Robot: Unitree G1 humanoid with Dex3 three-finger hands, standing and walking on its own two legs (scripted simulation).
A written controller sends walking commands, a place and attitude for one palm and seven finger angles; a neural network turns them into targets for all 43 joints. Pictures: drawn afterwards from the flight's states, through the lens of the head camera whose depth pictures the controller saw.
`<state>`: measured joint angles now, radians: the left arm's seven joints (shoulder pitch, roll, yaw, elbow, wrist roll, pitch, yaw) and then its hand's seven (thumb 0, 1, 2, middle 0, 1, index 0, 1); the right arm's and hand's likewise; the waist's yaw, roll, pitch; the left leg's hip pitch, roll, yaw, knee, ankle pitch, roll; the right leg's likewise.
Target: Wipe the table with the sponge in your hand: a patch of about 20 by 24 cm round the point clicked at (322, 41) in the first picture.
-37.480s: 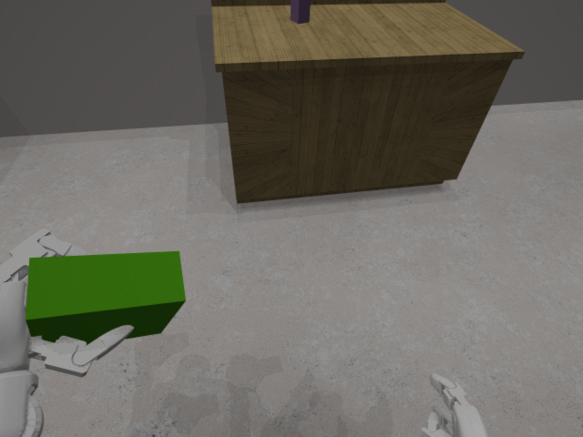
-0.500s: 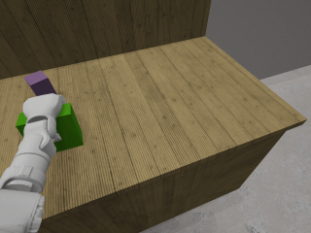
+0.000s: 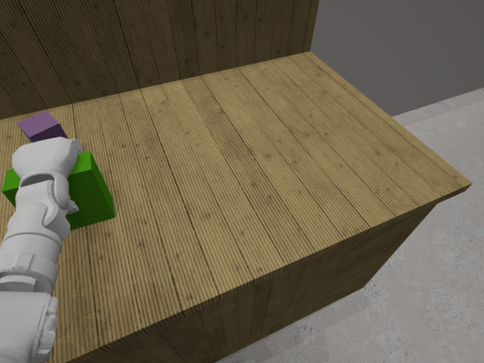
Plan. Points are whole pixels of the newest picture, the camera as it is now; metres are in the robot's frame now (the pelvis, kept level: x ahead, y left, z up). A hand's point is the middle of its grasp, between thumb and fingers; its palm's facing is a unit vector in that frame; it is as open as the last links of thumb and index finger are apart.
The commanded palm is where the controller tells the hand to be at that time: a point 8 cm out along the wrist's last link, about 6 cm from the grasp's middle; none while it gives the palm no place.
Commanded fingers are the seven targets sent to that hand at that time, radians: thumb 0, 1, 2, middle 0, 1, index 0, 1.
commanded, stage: slide back across to the first lane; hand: left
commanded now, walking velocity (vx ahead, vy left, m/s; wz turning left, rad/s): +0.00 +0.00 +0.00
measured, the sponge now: (70, 203) +0.38 +0.34 +0.03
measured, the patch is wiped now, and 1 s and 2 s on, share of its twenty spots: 1.00 1.00 1.00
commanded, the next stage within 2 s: wipe back along the first lane in 0.44 s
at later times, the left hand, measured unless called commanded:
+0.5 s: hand (15, 197) +0.35 +0.40 +0.08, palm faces -0.10 -0.03 -0.99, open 9.8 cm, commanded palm +0.33 +0.39 +0.13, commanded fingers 0.00 0.10 1.30 -1.20 -1.60 -1.20 -1.60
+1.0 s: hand (13, 218) +0.32 +0.38 +0.08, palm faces -0.04 -0.02 -1.00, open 9.8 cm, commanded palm +0.28 +0.36 +0.11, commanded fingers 0.00 0.10 1.30 -1.20 -1.60 -1.20 -1.60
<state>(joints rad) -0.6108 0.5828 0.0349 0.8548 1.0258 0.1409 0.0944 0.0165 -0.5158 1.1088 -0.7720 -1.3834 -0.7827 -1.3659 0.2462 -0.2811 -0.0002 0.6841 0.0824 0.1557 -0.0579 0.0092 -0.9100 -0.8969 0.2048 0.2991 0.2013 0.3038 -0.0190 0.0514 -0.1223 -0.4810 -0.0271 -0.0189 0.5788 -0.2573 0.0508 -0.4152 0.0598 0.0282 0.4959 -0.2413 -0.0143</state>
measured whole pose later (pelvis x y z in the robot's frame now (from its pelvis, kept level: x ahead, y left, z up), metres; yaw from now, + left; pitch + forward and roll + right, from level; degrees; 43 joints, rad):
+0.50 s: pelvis +0.02 +0.01 +0.00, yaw +2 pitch +8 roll -2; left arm -0.48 0.65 0.10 0.70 1.01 0.07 0.01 0.01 -0.51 1.10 -0.76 -1.39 -0.77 -1.38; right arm 0.17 -0.28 0.00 0.66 0.07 0.15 -0.05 0.01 -0.91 -0.90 0.21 0.30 0.20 0.30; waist 0.03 0.04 -0.09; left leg -0.41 -0.05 -0.04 0.54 -0.26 0.07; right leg -0.32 0.04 0.01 0.43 -0.24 -0.01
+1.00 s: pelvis +0.01 +0.01 +0.00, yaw +2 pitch +5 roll -2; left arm -0.26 0.60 0.09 0.48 0.96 0.14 0.06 0.00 -0.48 1.09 -0.74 -1.40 -0.75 -1.40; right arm 0.18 -0.28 0.00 0.67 0.07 0.15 -0.03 0.01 -0.91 -0.90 0.20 0.30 0.20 0.30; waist 0.04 0.06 -0.09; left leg -0.37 -0.05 -0.03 0.54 -0.26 0.07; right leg -0.29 0.03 0.02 0.45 -0.25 0.00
